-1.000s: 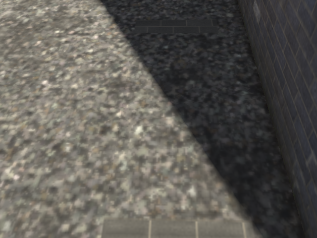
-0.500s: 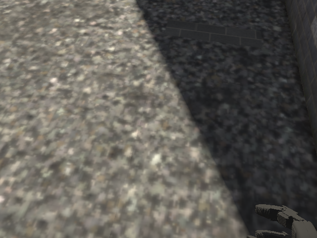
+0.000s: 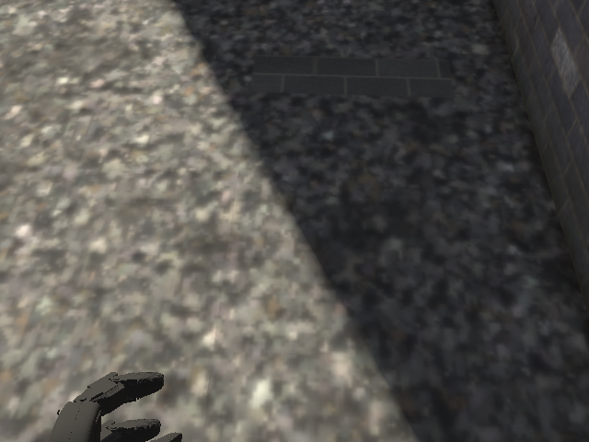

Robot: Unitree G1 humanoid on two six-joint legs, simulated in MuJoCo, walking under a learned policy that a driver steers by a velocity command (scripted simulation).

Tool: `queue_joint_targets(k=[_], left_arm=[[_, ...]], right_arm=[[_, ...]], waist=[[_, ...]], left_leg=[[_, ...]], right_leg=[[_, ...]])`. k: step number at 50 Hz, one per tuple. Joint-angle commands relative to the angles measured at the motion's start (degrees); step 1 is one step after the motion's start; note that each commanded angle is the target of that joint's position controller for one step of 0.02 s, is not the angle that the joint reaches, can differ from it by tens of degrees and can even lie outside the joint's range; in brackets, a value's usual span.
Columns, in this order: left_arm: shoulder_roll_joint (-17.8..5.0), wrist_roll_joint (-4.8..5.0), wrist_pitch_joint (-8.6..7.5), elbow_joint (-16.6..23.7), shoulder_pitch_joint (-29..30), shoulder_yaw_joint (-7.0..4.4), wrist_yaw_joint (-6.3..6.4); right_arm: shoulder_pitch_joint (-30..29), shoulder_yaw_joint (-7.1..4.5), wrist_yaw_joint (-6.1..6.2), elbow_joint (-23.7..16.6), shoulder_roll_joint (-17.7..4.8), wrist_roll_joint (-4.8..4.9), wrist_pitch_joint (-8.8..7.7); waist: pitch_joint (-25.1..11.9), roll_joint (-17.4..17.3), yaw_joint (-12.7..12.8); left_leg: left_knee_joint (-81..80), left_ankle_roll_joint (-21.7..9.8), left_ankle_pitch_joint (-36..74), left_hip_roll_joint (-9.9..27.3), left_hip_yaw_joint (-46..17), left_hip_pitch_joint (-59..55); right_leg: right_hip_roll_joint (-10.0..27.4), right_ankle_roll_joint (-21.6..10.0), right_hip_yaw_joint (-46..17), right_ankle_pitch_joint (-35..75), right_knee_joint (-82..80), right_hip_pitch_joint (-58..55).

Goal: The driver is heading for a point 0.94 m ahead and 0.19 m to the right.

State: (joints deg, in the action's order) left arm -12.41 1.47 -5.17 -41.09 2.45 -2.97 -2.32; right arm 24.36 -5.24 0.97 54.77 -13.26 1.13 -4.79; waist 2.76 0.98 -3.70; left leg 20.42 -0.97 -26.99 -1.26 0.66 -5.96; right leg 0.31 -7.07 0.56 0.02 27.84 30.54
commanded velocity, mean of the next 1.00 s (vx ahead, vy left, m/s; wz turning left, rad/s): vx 0.50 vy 0.00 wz -0.25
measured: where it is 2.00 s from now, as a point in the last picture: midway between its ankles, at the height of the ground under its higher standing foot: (370, 244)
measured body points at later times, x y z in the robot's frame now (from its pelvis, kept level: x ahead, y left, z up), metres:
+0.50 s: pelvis +0.28 +0.02 +0.02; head +0.31 +0.02 +0.47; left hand +0.26 +0.29 -0.12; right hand +0.51 -0.21 -0.07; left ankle +0.45 +0.15 -0.70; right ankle +0.16 -0.11 -0.72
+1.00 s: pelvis +0.53 +0.01 +0.02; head +0.55 -0.01 +0.47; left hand +0.79 +0.18 -0.07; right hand +0.46 -0.27 -0.12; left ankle +0.45 +0.15 -0.72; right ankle +0.64 -0.17 -0.68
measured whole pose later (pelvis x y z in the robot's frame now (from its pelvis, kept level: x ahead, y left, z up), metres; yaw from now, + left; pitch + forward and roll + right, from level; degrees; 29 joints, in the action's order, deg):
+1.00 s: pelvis +0.53 +0.01 +0.02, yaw -18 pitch +1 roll +3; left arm -14.1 1.4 -0.9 -43.8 -3.7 -4.5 -2.1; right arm 16.6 -4.9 1.0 55.5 -14.9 0.3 -4.7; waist 1.3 1.7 -4.5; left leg 13.6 1.6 -17.5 1.1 15.1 -3.5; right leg 6.1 -3.1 0.7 -2.7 39.3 36.1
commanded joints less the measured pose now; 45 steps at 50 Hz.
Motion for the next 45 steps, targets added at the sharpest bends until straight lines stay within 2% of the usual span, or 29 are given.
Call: queue_joint_targets(k=[1, 2, 3, 4, 5, 6, 7, 9, 12, 14, 17, 20, 21, 22, 23, 24, 25, 26, 27, 28, 29, 30, 31, 32, 34, 35, 39, 42, 45], left_arm=[[-14.9, -2.17, -0.18, -3.4, -23.5, -4.47, 0.64], [-11.8, -1.21, 0.51, -4.3, -26.1, -3.59, 0.57], [-8.5, -1.23, 0.88, -3.9, -22.2, -2.6, 0.48], [-7.4, -0.95, 0.86, -3.2, -17.3, -2.1, 0.51], [-6.6, -1.11, 0.67, -3.2, -14.4, -1.8, 0.44], [-5.8, -1.8, 0.16, -3.4, -13.2, -1.42, 0.49], [-5.2, -2.08, 0.03, -4.0, -13.2, -1.12, 0.41], [-5.4, -1.6, -0.35, -4.7, -14.1, -1.14, 0.72], [-8.7, -1.39, -1.05, -5.8, -16.4, -2.12, 1.86], [-9.2, -1.14, -0.94, -6.5, -17.8, -2.28, 2.41], [-9.3, -0.43, -0.79, -7.9, -20.6, -2.35, 2.66], [-9.0, 0.57, -0.18, -10.0, -24.7, -2.55, 2.67], [-9.1, 0.59, 0.05, -10.2, -24.8, -2.78, 3.0], [-10.0, 0.29, 0.21, -10.3, -24.5, -3.12, 3.46], [-10.3, 0.43, 0.6, -10.4, -24.3, -3.43, 3.81], [-10.9, 0.03, 0.89, -9.9, -24.0, -3.75, 3.86], [-11.1, 0.06, 1.18, -9.6, -23.2, -3.89, 3.89], [-9.6, -0.19, 1.34, -9.2, -22.7, -3.46, 3.81], [-6.3, -1.07, 1.34, -7.6, -22.9, -2.13, 3.49], [0.2, 0.36, 0.74, -7.6, -30.9, -0.36, 3.05], [-5.5, 1.47, 0.29, -8.5, -29.3, -1.51, 3.22], [-9.3, 2.02, 0.14, -6.9, -23.6, -2.55, 3.37], [-9.0, 1.71, 0.26, -6.2, -20.6, -2.64, 3.71], [-8.4, 0.67, 0.61, -6.0, -19.7, -2.96, 3.63], [-6.2, 0.59, 1.8, -6.3, -21.2, -3.28, 3.13], [-5.5, 0.85, 2.26, -5.6, -19.7, -3.27, 3.24], [-4.6, 0.22, 3.49, -3.7, -15.6, -3.12, 3.15], [-4.5, 0.04, 3.32, -2.7, -11.8, -2.77, 2.11], [-4.0, -0.16, 3.26, -0.7, -5.7, -2.11, 1.01]], right_arm=[[4.9, 1.37, -0.89, -4.0, -0.3, -0.14, -0.83], [4.4, 1.97, -1.55, -3.4, -0.8, 0.73, -1.75], [-1.4, 0.31, -1.39, -4.7, -6.2, 2.1, -2.07], [-6.9, 0.21, -0.77, -6.7, -7.4, 1.95, -2.21], [-9.9, 0.1, -0.23, -7.7, -6.7, 0.81, -2.21], [-9.9, -0.14, 0.06, -7.8, -5.7, -0.17, -1.78], [-8.3, -0.11, 0.04, -7.7, -4.2, -0.4, -1.26], [-7.5, 0.14, -0.08, -7.9, -2.2, -0.68, -0.63], [-15.3, 0.18, 0.17, -9.7, -3.0, -0.47, -0.49], [-18.7, 0.42, -0.23, -10.2, -2.6, -0.91, -0.61], [-24.5, 0.97, -1.0, -10.9, -2.2, -0.57, -0.75], [-28.8, 1.36, -2.0, -12.0, -2.3, -0.17, -0.57], [-29.9, 1.26, -2.34, -12.3, -3.3, -0.37, -0.83], [-29.7, 0.82, -2.82, -12.5, -4.2, 0.05, -1.01], [-29.2, 0.54, -3.02, -12.2, -4.9, 0.32, -1.33], [-27.6, 0.11, -2.92, -11.3, -6.4, 0.36, -1.66], [-24.1, -0.49, -2.71, -10.1, -7.4, 0.24, -1.91], [-16.3, -1.71, -2.31, -7.5, -9.6, -0.06, -2.09], [-6.0, -2.78, -1.81, -5.4, -14.1, -1.21, -2.18], [-1.0, -3.76, -2.07, -3.3, -18.5, -2.16, -1.64], [-1.6, -2.23, -2.23, -3.8, -12.3, -1.73, -1.49], [-6.5, -1.08, -2.0, -4.8, -8.8, -1.5, -1.5], [-11.2, -0.34, -1.8, -5.5, -7.3, -1.74, -1.37], [-14.2, 0.44, -1.81, -5.3, -5.0, -1.66, -1.19], [-14.5, 0.75, -1.51, -4.1, -4.0, -2.21, -1.48], [-15.2, 0.33, -1.38, -4.6, -5.1, -2.14, -2.05], [-13.2, -0.63, -0.42, -3.2, -8.1, -2.03, -2.52], [-12.8, -0.84, 0.11, -3.0, -9.1, -1.87, -2.02], [-10.6, -1.17, 0.43, -2.5, -10.3, -1.4, -1.42]], waist=[[-22.9, 9.5, 9.3], [-28.5, 15.6, 10.2], [-21.0, 12.4, 10.5], [-14.0, 7.0, 9.1], [-9.1, 2.9, 7.4], [-7.4, 2.8, 5.4], [-7.0, 3.3, 4.1], [-5.3, 3.5, 2.8], [-2.1, 1.0, 3.9], [-1.3, 1.6, 4.5], [0.5, 2.7, 6.4], [2.6, 2.6, 8.0], [3.1, 2.1, 8.2], [3.2, 2.0, 7.3], [2.8, 2.5, 6.6], [1.9, 2.8, 5.8], [0.1, 3.2, 3.6], [-4.9, 2.7, 0.0], [-14.2, -2.7, -3.8], [-22.0, -20.1, -0.7], [-22.1, -16.0, -2.2], [-14.9, -11.7, -2.2], [-11.2, -7.7, -0.6], [-8.3, -7.6, 0.8], [-6.6, -8.7, 2.8], [-5.3, -7.0, 3.2], [-2.5, -4.5, 3.3], [-1.2, -4.6, 2.5], [1.0, -3.8, 0.4]], left_leg=[[44.4, -0.3, 31.6, 2.5, 0.2, 33.3], [53.6, 0.0, -3.6, -2.3, -6.0, 41.5], [58.0, -0.6, -1.5, 1.1, -7.8, 47.2], [56.3, -1.1, 3.3, 4.1, -6.2, 47.8], [52.8, -1.0, 7.3, 6.3, -5.3, 46.4], [49.7, -1.0, 9.8, 8.1, -5.7, 43.0], [48.4, -0.9, 10.8, 8.6, -5.6, 40.4], [43.7, -0.5, 11.2, 9.7, -5.3, 40.9], [33.6, 0.5, 20.5, 10.1, -5.0, 45.4], [26.1, 1.1, 28.0, 9.3, -4.3, 44.9], [16.7, 1.8, 35.4, 6.8, -1.9, 40.1], [11.5, 1.5, 34.8, 6.0, -3.0, 39.2], [9.1, 1.1, 33.6, 6.0, -3.5, 39.4], [7.8, 0.6, 32.8, 5.9, -4.2, 38.7], [6.6, 0.1, 30.2, 5.7, -4.3, 37.5], [6.1, -0.3, 28.2, 4.8, -3.3, 34.8], [5.2, -1.0, 26.0, 3.8, -2.4, 29.7], [5.2, -2.5, 25.0, 3.1, -1.7, 19.3], [7.0, -5.6, 24.5, 12.4, -10.7, 2.8], [0.8, -14.6, 13.2, 26.0, -34.0, -16.2], [-3.7, -14.0, 3.3, 25.2, -40.0, -14.6], [-4.4, -11.0, 3.1, 23.5, -31.1, -7.7], [-5.6, -9.5, 8.1, 21.4, -24.6, -0.3], [-6.6, -9.2, 13.5, 19.2, -19.2, 5.4], [-9.4, -8.9, 18.0, 17.2, -12.5, 10.7], [-10.5, -8.6, 19.9, 17.2, -10.8, 12.0], [-13.2, -9.5, 25.7, 18.2, -4.2, 11.8], [-13.9, -8.4, 27.4, 16.9, 1.9, 11.4], [-13.8, -7.8, 27.5, 17.2, 6.0, 9.7]], right_leg=[[16.9, -13.9, -25.5, -9.3, 1.4, -52.4], [21.6, -15.7, -43.5, -20.3, -10.0, -56.4], [19.2, -12.2, -38.0, -24.8, -11.8, -51.6], [17.4, -9.7, -30.7, -20.8, -12.6, -42.4], [15.7, -8.6, -25.0, -14.1, -14.0, -33.2], [14.0, -7.8, -21.1, -8.8, -15.3, -27.5], [13.0, -7.9, -19.1, -6.7, -16.6, -24.4], [13.0, -8.8, -16.8, -5.4, -18.8, -21.4], [12.9, -8.1, -13.5, -2.7, -21.5, -20.9], [11.3, -6.8, -10.2, -1.5, -21.6, -20.9], [9.3, -5.3, -6.1, -3.1, -21.6, -19.5], [11.0, -5.1, -7.4, -4.8, -19.8, -23.5], [11.5, -4.7, -8.2, -5.4, -19.1, -24.9], [12.9, -4.3, -9.4, -5.3, -17.7, -26.4], [13.1, -4.0, -10.3, -4.5, -15.7, -27.5], [13.5, -3.5, -11.4, -2.7, -14.0, -28.1], [12.6, -2.6, -11.3, 2.0, -10.0, -28.1], [9.5, -1.3, -9.6, 8.5, -1.2, -26.5], [5.6, 0.9, -6.3, -0.7, 16.8, -17.5], [-3.2, 5.5, -1.2, -28.4, 37.1, 4.9], [-1.0, 5.3, -8.2, -31.8, 45.4, 10.4], [1.6, 4.6, -8.1, -26.9, 47.6, 13.3], [4.1, 4.6, -6.9, -22.2, 46.4, 11.4], [5.6, 4.4, -7.6, -19.1, 43.5, 9.8], [7.2, 4.3, -7.3, -16.3, 40.7, 5.5], [7.5, 4.2, -6.7, -16.0, 39.1, 6.1], [7.9, 5.3, -7.5, -8.4, 30.9, 10.8], [7.6, 5.5, -5.3, -0.9, 22.3, 9.9], [7.1, 5.2, -2.0, 1.8, 15.7, 8.9]])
